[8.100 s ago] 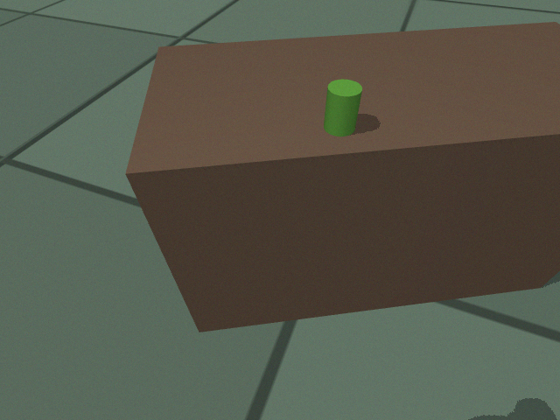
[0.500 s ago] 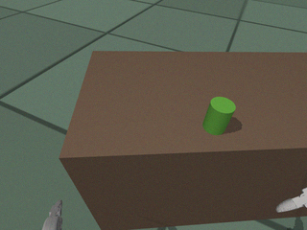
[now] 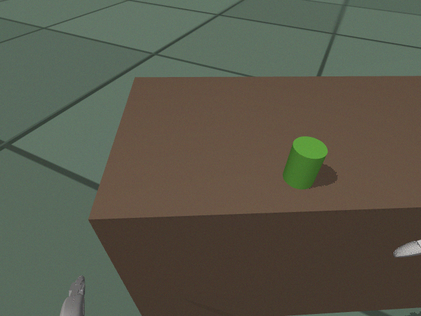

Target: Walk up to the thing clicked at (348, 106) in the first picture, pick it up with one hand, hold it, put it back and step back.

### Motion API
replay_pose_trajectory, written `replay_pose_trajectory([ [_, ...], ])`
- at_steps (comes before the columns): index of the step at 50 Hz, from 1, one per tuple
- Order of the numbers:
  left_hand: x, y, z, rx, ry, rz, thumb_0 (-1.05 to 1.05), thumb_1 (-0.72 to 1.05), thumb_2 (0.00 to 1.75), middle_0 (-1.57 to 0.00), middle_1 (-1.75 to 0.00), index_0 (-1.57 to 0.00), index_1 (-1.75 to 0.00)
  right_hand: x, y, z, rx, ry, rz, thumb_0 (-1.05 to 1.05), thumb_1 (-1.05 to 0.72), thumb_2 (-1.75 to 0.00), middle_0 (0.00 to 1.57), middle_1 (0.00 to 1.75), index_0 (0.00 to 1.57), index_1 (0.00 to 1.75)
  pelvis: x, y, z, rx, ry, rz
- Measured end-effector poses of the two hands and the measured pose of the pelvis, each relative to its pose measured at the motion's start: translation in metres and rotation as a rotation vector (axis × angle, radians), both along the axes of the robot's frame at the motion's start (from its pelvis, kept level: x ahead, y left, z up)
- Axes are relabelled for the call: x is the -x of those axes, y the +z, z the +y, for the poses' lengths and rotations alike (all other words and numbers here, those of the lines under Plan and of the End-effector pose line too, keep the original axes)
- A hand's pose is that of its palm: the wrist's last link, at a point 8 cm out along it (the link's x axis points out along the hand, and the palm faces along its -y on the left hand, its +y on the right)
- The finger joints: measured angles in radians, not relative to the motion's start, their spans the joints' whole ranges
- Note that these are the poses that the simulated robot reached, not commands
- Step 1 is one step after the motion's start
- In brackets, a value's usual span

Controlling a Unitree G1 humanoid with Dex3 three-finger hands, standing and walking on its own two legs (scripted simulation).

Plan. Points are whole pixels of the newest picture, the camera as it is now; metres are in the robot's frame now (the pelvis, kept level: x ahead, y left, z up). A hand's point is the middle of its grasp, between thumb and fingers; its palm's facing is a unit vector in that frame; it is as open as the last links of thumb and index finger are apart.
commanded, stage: go down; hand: right
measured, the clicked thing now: (303, 163) +0.42 -0.21 +0.07
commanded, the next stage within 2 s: none
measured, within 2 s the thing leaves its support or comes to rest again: neither
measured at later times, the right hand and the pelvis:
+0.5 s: hand out of the picture +0.28 -0.36 +0.21, palm faces +0.27 +0.94 -0.22, open 17.4 cm; pelvis +0.00 -0.01 +0.00, yaw +0 degrees
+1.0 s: hand out of the picture +0.30 -0.39 +0.21, palm faces +0.23 +0.96 -0.13, open 17.4 cm; pelvis +0.01 -0.01 +0.00, yaw +0 degrees
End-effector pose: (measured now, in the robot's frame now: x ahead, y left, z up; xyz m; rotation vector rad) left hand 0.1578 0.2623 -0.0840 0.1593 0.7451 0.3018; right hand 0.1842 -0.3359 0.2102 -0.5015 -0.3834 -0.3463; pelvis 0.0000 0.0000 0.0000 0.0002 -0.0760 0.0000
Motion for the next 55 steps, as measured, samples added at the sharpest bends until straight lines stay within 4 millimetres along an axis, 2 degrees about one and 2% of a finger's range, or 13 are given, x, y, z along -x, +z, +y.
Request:
replay_pose_trajectory([
  [8,0.0,0.005,-0.014,-0.012,-0.021,-0.05,-0.01,-0.53,0.05,-0.06,-0.04,-0.06,-0.04,-0.028,0.004,-0.033,-0.104,0.041,0.084,-0.01,0.48,-0.05,0.06,0.05,0.07,0.04,0.0,0.001,-0.002,0.001,0.001,0.01],
  [18,0.016,-0.007,-0.014,-0.055,-0.04,0.023,-0.01,-0.54,0.06,-0.06,-0.04,-0.06,-0.05,-0.048,0.0,-0.057,-0.205,0.085,0.157,-0.01,0.52,-0.05,0.05,0.05,0.06,0.04,0.002,0.0,-0.006,-0.001,0.006,0.039],
  [25,0.008,0.008,-0.011,-0.109,-0.055,-0.041,-0.02,-0.54,0.06,-0.06,-0.05,-0.06,-0.05,-0.064,0.003,-0.072,-0.267,0.1,0.173,-0.01,0.53,-0.04,0.05,0.05,0.06,0.04,0.001,-0.001,-0.006,-0.003,0.008,0.049],
  [34,0.014,-0.001,-0.015,-0.115,-0.071,-0.006,-0.01,-0.56,0.07,-0.06,-0.05,-0.05,-0.06,-0.072,0.002,-0.084,-0.321,0.106,0.23,-0.01,0.53,-0.04,0.05,0.05,0.06,0.04,-0.002,-0.001,-0.007,-0.007,0.008,0.069],
  [55,0.009,-0.001,-0.016,-0.143,-0.092,-0.012,-0.01,-0.56,0.08,-0.06,-0.05,-0.06,-0.06,-0.091,0.003,-0.1,-0.406,0.113,0.275,-0.01,0.53,-0.04,0.06,0.05,0.06,0.04,-0.007,-0.003,-0.004,-0.01,0.003,0.107],
])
